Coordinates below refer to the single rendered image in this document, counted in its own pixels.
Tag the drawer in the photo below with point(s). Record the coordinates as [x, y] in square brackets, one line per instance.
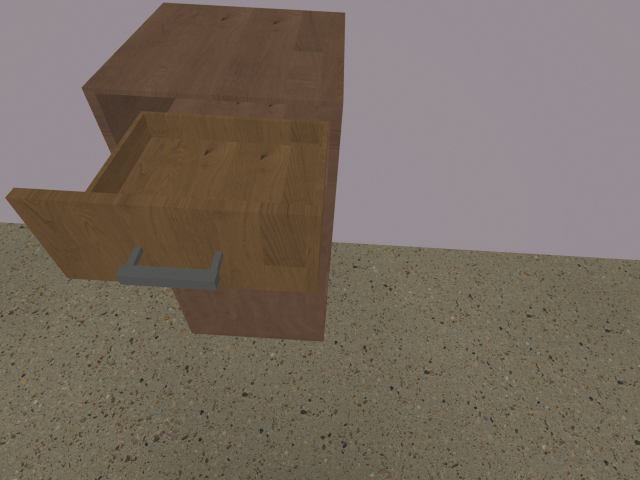
[183, 186]

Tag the handle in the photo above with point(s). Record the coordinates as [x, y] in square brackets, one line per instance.
[132, 274]

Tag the cabinet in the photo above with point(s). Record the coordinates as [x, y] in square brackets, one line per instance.
[243, 62]

